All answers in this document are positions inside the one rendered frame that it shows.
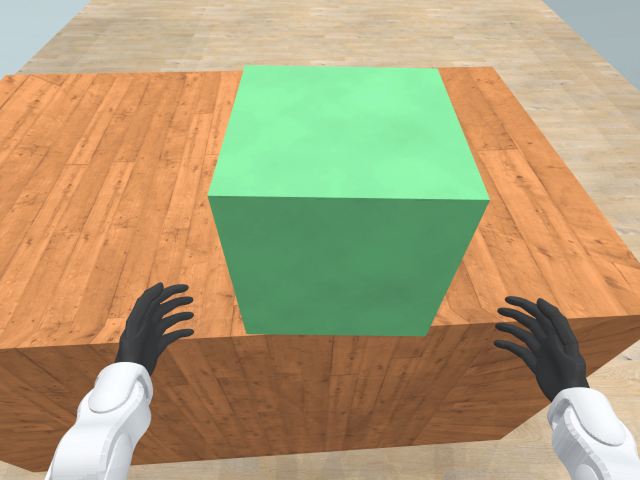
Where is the robot left hand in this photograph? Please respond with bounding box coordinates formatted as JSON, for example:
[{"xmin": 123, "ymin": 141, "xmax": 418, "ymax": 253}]
[{"xmin": 114, "ymin": 282, "xmax": 194, "ymax": 376}]

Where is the carton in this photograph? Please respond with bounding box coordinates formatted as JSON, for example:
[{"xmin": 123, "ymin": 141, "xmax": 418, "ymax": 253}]
[{"xmin": 207, "ymin": 65, "xmax": 490, "ymax": 336}]

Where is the robot right forearm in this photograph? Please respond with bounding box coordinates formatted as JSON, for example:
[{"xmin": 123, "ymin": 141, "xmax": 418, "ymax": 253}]
[{"xmin": 547, "ymin": 387, "xmax": 640, "ymax": 480}]

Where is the robot left forearm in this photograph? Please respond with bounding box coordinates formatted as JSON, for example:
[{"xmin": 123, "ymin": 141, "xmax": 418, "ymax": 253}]
[{"xmin": 44, "ymin": 362, "xmax": 153, "ymax": 480}]

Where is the pedestal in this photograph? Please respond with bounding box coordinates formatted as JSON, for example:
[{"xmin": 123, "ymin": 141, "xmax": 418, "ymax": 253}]
[{"xmin": 0, "ymin": 67, "xmax": 640, "ymax": 472}]

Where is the robot right hand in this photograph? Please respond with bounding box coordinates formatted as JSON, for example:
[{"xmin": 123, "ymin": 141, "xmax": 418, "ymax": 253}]
[{"xmin": 494, "ymin": 296, "xmax": 590, "ymax": 402}]

